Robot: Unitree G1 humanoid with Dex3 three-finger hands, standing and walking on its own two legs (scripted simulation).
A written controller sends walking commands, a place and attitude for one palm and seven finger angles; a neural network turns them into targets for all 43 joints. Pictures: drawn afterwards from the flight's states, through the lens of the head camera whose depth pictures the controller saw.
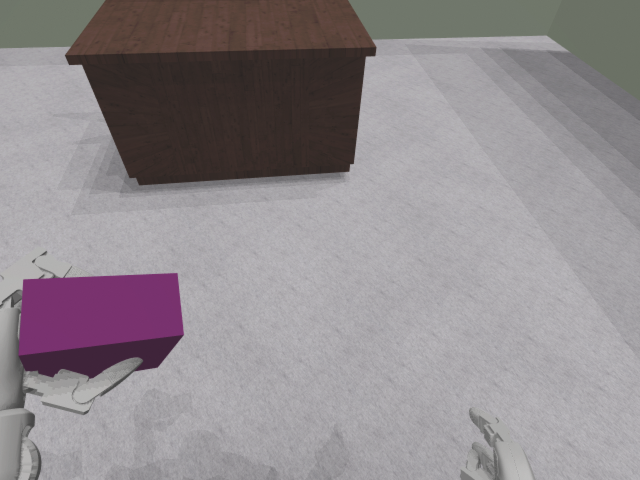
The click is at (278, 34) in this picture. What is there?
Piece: table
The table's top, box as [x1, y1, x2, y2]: [65, 0, 376, 64]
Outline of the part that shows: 65,56 69,64 368,56 375,54 376,47 347,0 105,0 65,54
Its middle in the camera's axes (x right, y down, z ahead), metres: -0.39 -0.91 +1.64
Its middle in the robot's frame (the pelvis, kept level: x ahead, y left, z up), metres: +1.81 +0.49 -0.12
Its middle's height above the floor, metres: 0.65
